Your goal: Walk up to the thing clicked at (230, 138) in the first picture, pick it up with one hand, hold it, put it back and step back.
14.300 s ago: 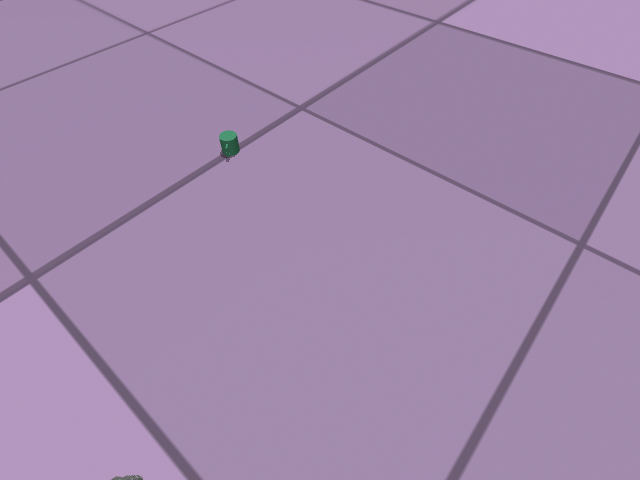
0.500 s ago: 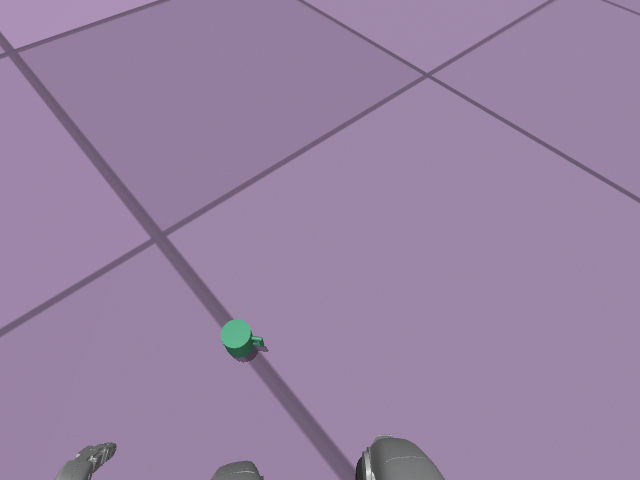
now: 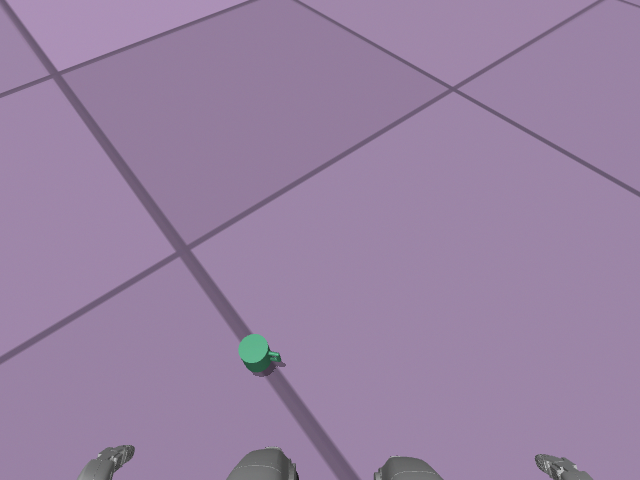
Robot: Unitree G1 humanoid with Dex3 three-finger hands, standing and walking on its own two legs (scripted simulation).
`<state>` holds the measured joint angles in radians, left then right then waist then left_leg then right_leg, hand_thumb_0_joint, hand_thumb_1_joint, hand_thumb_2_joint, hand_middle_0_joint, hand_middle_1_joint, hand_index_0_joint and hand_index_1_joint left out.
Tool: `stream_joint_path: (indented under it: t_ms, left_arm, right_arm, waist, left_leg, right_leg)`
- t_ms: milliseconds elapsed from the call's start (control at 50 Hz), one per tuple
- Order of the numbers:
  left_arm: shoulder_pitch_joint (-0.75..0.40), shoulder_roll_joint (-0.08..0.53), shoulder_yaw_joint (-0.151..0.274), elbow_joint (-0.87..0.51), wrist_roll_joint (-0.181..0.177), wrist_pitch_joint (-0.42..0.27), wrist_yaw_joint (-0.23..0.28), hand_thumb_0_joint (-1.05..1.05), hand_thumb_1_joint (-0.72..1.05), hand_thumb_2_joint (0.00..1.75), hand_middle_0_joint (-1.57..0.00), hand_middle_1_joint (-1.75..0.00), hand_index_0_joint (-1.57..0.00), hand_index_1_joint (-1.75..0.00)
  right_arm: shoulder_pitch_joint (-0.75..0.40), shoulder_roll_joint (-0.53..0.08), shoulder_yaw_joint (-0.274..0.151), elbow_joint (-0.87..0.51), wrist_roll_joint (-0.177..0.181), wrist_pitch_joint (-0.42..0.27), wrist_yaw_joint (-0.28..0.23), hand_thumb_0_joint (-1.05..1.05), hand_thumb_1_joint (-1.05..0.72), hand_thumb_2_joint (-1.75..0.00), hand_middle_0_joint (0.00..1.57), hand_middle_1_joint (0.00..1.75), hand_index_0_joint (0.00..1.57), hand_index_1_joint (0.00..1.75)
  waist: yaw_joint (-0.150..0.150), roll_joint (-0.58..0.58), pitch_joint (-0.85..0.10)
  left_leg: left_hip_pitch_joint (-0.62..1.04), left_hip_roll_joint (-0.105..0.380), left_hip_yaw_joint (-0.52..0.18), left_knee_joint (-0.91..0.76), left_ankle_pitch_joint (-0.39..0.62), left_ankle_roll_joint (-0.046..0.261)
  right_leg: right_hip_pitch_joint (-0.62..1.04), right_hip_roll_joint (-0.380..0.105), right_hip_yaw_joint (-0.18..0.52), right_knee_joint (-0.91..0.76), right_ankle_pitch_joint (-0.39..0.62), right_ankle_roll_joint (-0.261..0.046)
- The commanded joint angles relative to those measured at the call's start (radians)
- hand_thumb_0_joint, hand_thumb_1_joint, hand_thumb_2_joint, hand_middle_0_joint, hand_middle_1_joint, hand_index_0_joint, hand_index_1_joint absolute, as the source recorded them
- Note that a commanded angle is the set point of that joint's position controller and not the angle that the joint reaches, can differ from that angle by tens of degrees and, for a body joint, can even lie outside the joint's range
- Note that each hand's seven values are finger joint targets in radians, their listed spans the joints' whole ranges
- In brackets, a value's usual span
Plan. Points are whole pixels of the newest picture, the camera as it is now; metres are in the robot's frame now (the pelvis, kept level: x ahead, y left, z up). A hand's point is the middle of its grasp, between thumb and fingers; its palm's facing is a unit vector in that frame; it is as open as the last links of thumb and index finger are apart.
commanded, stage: walk up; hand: left
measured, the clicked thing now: (261, 354) +0.49 +0.22 -0.71
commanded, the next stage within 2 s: stand in 0.88 s
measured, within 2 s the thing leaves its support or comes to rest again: neither
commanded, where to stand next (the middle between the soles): +0.06 -0.02 m, yaw +3 degrees
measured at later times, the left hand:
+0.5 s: hand out of the picture +0.09 +0.27 -0.13, palm faces +0.02 -0.94 -0.33, open 7.3 cm
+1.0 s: hand out of the picture +0.09 +0.26 -0.13, palm faces +0.02 -0.94 -0.33, open 7.4 cm
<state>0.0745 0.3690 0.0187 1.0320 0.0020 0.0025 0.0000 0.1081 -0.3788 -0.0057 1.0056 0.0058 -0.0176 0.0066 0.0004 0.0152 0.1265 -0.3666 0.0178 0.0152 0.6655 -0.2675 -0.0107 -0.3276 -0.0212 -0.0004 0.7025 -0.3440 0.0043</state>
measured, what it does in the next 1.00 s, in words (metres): stands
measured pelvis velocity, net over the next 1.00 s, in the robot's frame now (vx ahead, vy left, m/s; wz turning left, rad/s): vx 0.02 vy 0.01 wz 0.03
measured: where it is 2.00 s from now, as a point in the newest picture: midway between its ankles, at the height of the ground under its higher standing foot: outside the picture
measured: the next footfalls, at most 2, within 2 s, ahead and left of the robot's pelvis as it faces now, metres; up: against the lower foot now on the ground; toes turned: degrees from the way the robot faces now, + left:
none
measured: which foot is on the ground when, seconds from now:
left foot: down 0.00-1.00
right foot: down 0.00-1.00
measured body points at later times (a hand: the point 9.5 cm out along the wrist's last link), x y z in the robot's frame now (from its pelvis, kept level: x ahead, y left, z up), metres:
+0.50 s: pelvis +0.00 +0.01 +0.02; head +0.03 +0.01 +0.47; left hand +0.09 +0.32 -0.11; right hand +0.11 -0.29 -0.11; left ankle +0.05 +0.13 -0.72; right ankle +0.02 -0.12 -0.72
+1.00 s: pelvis +0.02 +0.01 +0.03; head +0.04 +0.00 +0.48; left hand +0.08 +0.31 -0.11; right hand +0.12 -0.29 -0.11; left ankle +0.05 +0.13 -0.72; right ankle +0.02 -0.12 -0.72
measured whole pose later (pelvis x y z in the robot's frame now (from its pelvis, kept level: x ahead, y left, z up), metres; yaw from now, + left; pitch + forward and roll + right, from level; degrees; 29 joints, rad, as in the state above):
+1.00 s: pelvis +0.02 +0.01 +0.03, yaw +2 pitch -2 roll +0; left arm 0.08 0.34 0.02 1.15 0.02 -0.01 -0.01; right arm 0.05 -0.35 0.00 1.13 -0.02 0.00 0.02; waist 0.01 0.01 0.06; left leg -0.21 0.01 -0.02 0.37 -0.14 -0.01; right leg -0.14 -0.03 -0.04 0.36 -0.20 0.02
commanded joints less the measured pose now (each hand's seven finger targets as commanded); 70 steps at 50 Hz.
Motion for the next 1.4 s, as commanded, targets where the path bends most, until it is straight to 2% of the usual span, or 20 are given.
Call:
stream_joint_path:
  t_ms: [0, 80, 140, 240, 340, 380, 480, 520, 620, 740, 780, 840, 860, 900, 940, 1000, 1040, 1140, 1240, 1380]
  left_arm:
    - [-0.074, 0.230, 0.049, -0.038, -0.002, -0.030, 0.014, 0.00, 0.90, 0.90, -0.20, -0.30, -0.20, -0.30]
    - [-0.095, 0.232, 0.043, -0.016, -0.001, -0.030, 0.013, 0.00, 0.90, 0.90, -0.20, -0.30, -0.20, -0.30]
    - [-0.100, 0.218, 0.041, 0.005, -0.003, -0.028, 0.011, 0.00, 0.90, 0.90, -0.20, -0.30, -0.20, -0.30]
    - [-0.099, 0.208, 0.040, 0.026, -0.005, -0.021, 0.004, 0.00, 0.90, 0.90, -0.20, -0.30, -0.20, -0.30]
    - [-0.085, 0.197, 0.040, 0.042, -0.004, -0.019, -0.003, 0.00, 0.90, 0.90, -0.20, -0.30, -0.20, -0.30]
    - [-0.069, 0.192, 0.039, 0.047, -0.003, -0.022, -0.003, 0.00, 0.90, 0.90, -0.20, -0.30, -0.20, -0.30]
    - [-0.081, 0.200, 0.041, 0.048, -0.003, -0.023, -0.002, 0.00, 0.90, 0.90, -0.20, -0.30, -0.20, -0.30]
    - [-0.080, 0.198, 0.041, 0.049, -0.003, -0.023, -0.002, 0.00, 0.90, 0.90, -0.20, -0.30, -0.20, -0.30]
    - [-0.074, 0.195, 0.041, 0.051, 0.002, -0.022, -0.002, 0.00, 0.90, 0.90, -0.20, -0.30, -0.20, -0.30]
    - [-0.066, 0.202, 0.045, 0.047, 0.003, -0.029, 0.000, 0.00, 0.90, 0.90, -0.20, -0.30, -0.20, -0.30]
    - [-0.075, 0.197, 0.047, 0.049, 0.002, -0.027, 0.002, 0.00, 0.90, 0.90, -0.20, -0.30, -0.20, -0.30]
    - [-0.068, 0.199, 0.048, 0.045, 0.003, -0.025, 0.001, 0.00, 0.90, 0.90, -0.20, -0.30, -0.20, -0.30]
    - [-0.038, 0.166, 0.035, 0.061, 0.004, -0.027, -0.004, 0.00, 0.90, 0.90, -0.20, -0.30, -0.20, -0.30]
    - [-0.051, 0.178, 0.036, 0.057, 0.009, -0.032, -0.003, 0.00, 0.90, 0.90, -0.20, -0.30, -0.20, -0.30]
    - [-0.057, 0.184, 0.035, 0.056, 0.009, -0.036, -0.002, 0.00, 0.90, 0.90, -0.20, -0.30, -0.20, -0.30]
    - [-0.041, 0.185, 0.035, 0.053, 0.006, -0.039, 0.000, 0.00, 0.90, 0.90, -0.20, -0.30, -0.20, -0.30]
    - [-0.041, 0.184, 0.036, 0.055, 0.005, -0.041, 0.000, 0.00, 0.90, 0.90, -0.20, -0.30, -0.20, -0.30]
    - [-0.028, 0.178, 0.035, 0.049, 0.006, -0.041, 0.003, 0.00, 0.90, 0.90, -0.20, -0.30, -0.20, -0.30]
    - [-0.031, 0.177, 0.035, 0.047, 0.007, -0.037, 0.002, 0.00, 0.90, 0.90, -0.20, -0.30, -0.20, -0.30]
    - [-0.023, 0.176, 0.033, 0.042, 0.008, -0.035, 0.002, 0.00, 0.90, 0.90, -0.20, -0.30, -0.20, -0.30]
  right_arm:
    - [-0.028, -0.211, -0.047, -0.022, 0.003, -0.018, -0.009, 0.00, -0.90, -0.90, 0.20, 0.30, 0.20, 0.30]
    - [-0.064, -0.209, -0.043, 0.014, 0.000, -0.010, -0.004, 0.00, -0.90, -0.90, 0.20, 0.30, 0.20, 0.30]
    - [-0.092, -0.213, -0.039, 0.034, -0.001, -0.010, 0.000, 0.00, -0.90, -0.90, 0.20, 0.30, 0.20, 0.30]
    - [-0.119, -0.217, -0.035, 0.052, -0.006, -0.010, 0.003, 0.00, -0.90, -0.90, 0.20, 0.30, 0.20, 0.30]
    - [-0.129, -0.218, -0.035, 0.060, -0.010, -0.015, 0.004, 0.00, -0.90, -0.90, 0.20, 0.30, 0.20, 0.30]
    - [-0.132, -0.212, -0.034, 0.059, -0.008, -0.018, 0.004, 0.00, -0.90, -0.90, 0.20, 0.30, 0.20, 0.30]
    - [-0.120, -0.206, -0.036, 0.060, -0.005, -0.018, 0.000, 0.00, -0.90, -0.90, 0.20, 0.30, 0.20, 0.30]
    - [-0.118, -0.204, -0.036, 0.061, -0.002, -0.017, 0.000, 0.00, -0.90, -0.90, 0.20, 0.30, 0.20, 0.30]
    - [-0.117, -0.203, -0.039, 0.059, -0.005, -0.010, 0.001, 0.00, -0.90, -0.90, 0.20, 0.30, 0.20, 0.30]
    - [-0.104, -0.196, -0.038, 0.055, -0.004, -0.010, 0.002, 0.00, -0.90, -0.90, 0.20, 0.30, 0.20, 0.30]
    - [-0.103, -0.193, -0.040, 0.060, -0.004, -0.008, 0.001, 0.00, -0.90, -0.90, 0.20, 0.30, 0.20, 0.30]
    - [-0.106, -0.198, -0.040, 0.056, -0.006, -0.008, 0.000, 0.00, -0.90, -0.90, 0.20, 0.30, 0.20, 0.30]
    - [-0.094, -0.168, -0.031, 0.066, -0.025, -0.011, -0.001, 0.00, -0.90, -0.90, 0.20, 0.30, 0.20, 0.30]
    - [-0.111, -0.172, -0.034, 0.063, -0.026, -0.013, -0.003, 0.00, -0.90, -0.90, 0.20, 0.30, 0.20, 0.30]
    - [-0.107, -0.174, -0.036, 0.068, -0.025, -0.013, -0.003, 0.00, -0.90, -0.90, 0.20, 0.30, 0.20, 0.30]
    - [-0.102, -0.179, -0.038, 0.068, -0.021, -0.019, -0.004, 0.00, -0.90, -0.90, 0.20, 0.30, 0.20, 0.30]
    - [-0.092, -0.179, -0.037, 0.074, -0.020, -0.019, -0.004, 0.00, -0.90, -0.90, 0.20, 0.30, 0.20, 0.30]
    - [-0.101, -0.181, -0.039, 0.071, -0.019, -0.022, -0.007, 0.00, -0.90, -0.90, 0.20, 0.30, 0.20, 0.30]
    - [-0.091, -0.177, -0.037, 0.079, -0.017, -0.018, -0.007, 0.00, -0.90, -0.90, 0.20, 0.30, 0.20, 0.30]
    - [-0.095, -0.182, -0.037, 0.080, -0.018, -0.019, -0.009, 0.00, -0.90, -0.90, 0.20, 0.30, 0.20, 0.30]
  waist:
    - [-0.009, -0.083, -0.206]
    - [-0.016, -0.085, -0.190]
    - [-0.007, -0.046, -0.183]
    - [0.001, -0.002, -0.157]
    - [0.006, 0.030, -0.158]
    - [0.012, 0.036, -0.194]
    - [0.004, 0.015, -0.198]
    - [0.003, 0.004, -0.194]
    - [-0.003, 0.003, -0.173]
    - [-0.004, -0.020, -0.198]
    - [-0.008, -0.015, -0.188]
    - [-0.006, -0.014, -0.189]
    - [-0.001, -0.002, -0.220]
    - [-0.001, -0.010, -0.197]
    - [-0.006, -0.024, -0.162]
    - [-0.004, -0.005, -0.179]
    - [-0.007, -0.021, -0.177]
    - [-0.001, -0.010, -0.191]
    - [-0.007, -0.015, -0.155]
    - [-0.002, -0.008, -0.165]
  left_leg:
    - [0.138, 0.089, -0.122, -0.117, 0.158, 0.066]
    - [0.178, 0.070, -0.099, -0.146, 0.118, 0.050]
    - [0.174, 0.084, -0.115, -0.189, 0.121, 0.048]
    - [0.128, 0.108, -0.158, -0.290, 0.008, 0.042]
    - [0.100, 0.121, -0.183, -0.355, -0.058, 0.036]
    - [0.130, 0.125, -0.175, -0.348, 0.028, 0.036]
    - [0.154, 0.116, -0.149, -0.329, 0.142, 0.029]
    - [0.152, 0.115, -0.150, -0.331, 0.143, 0.029]
    - [0.128, 0.115, -0.170, -0.359, 0.033, 0.029]
    - [0.171, 0.101, -0.145, -0.318, 0.148, 0.025]
    - [0.163, 0.103, -0.146, -0.322, 0.169, 0.024]
    - [0.161, 0.100, -0.145, -0.319, 0.153, 0.028]
    - [0.204, 0.107, -0.148, -0.363, 0.083, 0.026]
    - [0.209, 0.105, -0.147, -0.362, 0.134, 0.023]
    - [0.209, 0.104, -0.143, -0.372, 0.130, 0.022]
    - [0.229, 0.110, -0.140, -0.365, 0.219, 0.022]
    - [0.228, 0.110, -0.136, -0.366, 0.200, 0.027]
    - [0.263, 0.117, -0.129, -0.360, 0.296, 0.021]
    - [0.241, 0.111, -0.127, -0.381, 0.213, 0.017]
    - [0.253, 0.113, -0.121, -0.383, 0.232, 0.016]
  right_leg:
    - [0.049, -0.111, 0.146, -0.204, 0.169, -0.061]
    - [0.023, -0.130, 0.160, -0.270, 0.132, -0.063]
    - [0.051, -0.114, 0.129, -0.288, 0.113, -0.053]
    - [0.097, -0.095, 0.103, -0.315, 0.038, -0.048]
    - [0.141, -0.083, 0.078, -0.333, 0.045, -0.042]
    - [0.178, -0.086, 0.068, -0.337, 0.103, -0.040]
    - [0.191, -0.096, 0.063, -0.351, 0.180, -0.033]
    - [0.196, -0.098, 0.064, -0.359, 0.176, -0.032]
    - [0.190, -0.097, 0.062, -0.382, 0.107, -0.034]
    - [0.197, -0.110, 0.067, -0.384, 0.190, -0.033]
    - [0.194, -0.108, 0.059, -0.386, 0.185, -0.031]
    - [0.196, -0.109, 0.061, -0.385, 0.187, -0.030]
    - [0.204, -0.113, 0.074, -0.411, 0.105, -0.025]
    - [0.201, -0.113, 0.071, -0.415, 0.137, -0.020]
    - [0.174, -0.113, 0.076, -0.426, 0.118, -0.017]
    - [0.205, -0.114, 0.070, -0.422, 0.190, -0.016]
    - [0.215, -0.115, 0.072, -0.427, 0.190, -0.014]
    - [0.229, -0.115, 0.060, -0.415, 0.276, -0.013]
    - [0.217, -0.112, 0.064, -0.435, 0.206, -0.011]
    - [0.228, -0.113, 0.066, -0.436, 0.230, -0.015]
